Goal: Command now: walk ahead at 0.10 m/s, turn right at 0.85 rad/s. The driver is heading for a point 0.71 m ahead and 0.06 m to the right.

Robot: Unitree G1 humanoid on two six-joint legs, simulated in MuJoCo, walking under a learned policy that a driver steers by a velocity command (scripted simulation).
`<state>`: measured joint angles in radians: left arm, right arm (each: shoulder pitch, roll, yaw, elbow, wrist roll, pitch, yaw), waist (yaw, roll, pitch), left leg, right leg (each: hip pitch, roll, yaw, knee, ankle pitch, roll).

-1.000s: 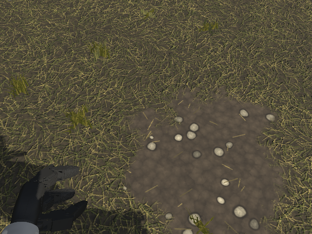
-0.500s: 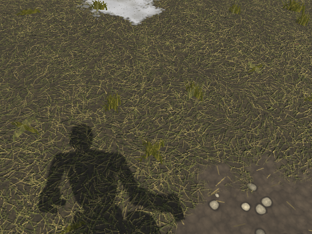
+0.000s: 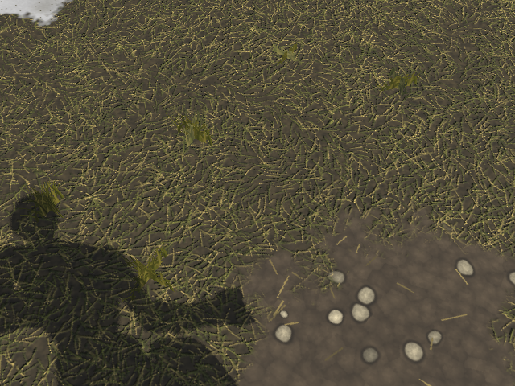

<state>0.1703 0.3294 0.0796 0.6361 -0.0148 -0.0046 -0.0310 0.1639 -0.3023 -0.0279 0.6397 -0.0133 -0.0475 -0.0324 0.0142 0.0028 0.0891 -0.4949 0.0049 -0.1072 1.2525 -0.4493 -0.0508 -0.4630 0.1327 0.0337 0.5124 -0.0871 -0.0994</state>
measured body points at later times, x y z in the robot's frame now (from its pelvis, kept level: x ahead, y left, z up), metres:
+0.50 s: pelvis +0.09 +0.07 +0.02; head +0.13 +0.07 +0.46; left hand +0.37 +0.27 -0.08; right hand +0.11 -0.24 -0.06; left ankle +0.19 +0.16 -0.72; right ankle +0.02 -0.05 -0.64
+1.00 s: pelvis +0.09 +0.05 +0.01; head +0.09 +0.05 +0.46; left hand +0.35 +0.17 -0.10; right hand +0.04 -0.24 -0.10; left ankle +0.15 +0.17 -0.72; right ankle +0.01 -0.04 -0.72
